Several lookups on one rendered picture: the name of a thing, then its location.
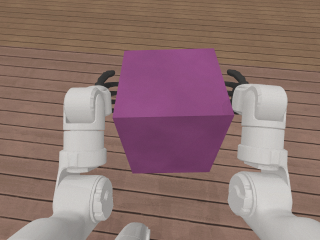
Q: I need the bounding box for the robot left thigh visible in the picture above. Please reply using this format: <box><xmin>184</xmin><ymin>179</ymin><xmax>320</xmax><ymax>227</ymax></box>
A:
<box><xmin>115</xmin><ymin>222</ymin><xmax>151</xmax><ymax>240</ymax></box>

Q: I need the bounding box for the right robot hand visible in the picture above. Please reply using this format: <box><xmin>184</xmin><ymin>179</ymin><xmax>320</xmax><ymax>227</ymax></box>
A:
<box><xmin>224</xmin><ymin>69</ymin><xmax>249</xmax><ymax>115</ymax></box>

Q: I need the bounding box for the robot left upper arm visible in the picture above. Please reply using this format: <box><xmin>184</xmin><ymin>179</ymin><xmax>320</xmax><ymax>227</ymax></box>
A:
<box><xmin>7</xmin><ymin>175</ymin><xmax>114</xmax><ymax>240</ymax></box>

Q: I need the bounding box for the robot right upper arm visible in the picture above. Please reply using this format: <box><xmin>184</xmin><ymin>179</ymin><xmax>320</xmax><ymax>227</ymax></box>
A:
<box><xmin>227</xmin><ymin>171</ymin><xmax>320</xmax><ymax>240</ymax></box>

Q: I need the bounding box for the right robot forearm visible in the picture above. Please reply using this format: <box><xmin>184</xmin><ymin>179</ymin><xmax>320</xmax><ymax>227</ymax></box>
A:
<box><xmin>232</xmin><ymin>84</ymin><xmax>293</xmax><ymax>208</ymax></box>

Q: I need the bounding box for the left robot hand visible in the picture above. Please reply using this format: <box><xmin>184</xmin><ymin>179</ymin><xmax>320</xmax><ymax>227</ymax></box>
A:
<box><xmin>95</xmin><ymin>70</ymin><xmax>119</xmax><ymax>113</ymax></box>

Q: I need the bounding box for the carton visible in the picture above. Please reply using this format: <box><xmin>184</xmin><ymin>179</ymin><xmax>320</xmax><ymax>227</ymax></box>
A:
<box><xmin>112</xmin><ymin>48</ymin><xmax>235</xmax><ymax>174</ymax></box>

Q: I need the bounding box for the left robot forearm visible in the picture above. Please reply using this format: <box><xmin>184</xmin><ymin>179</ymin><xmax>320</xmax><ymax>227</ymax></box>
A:
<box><xmin>52</xmin><ymin>85</ymin><xmax>112</xmax><ymax>212</ymax></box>

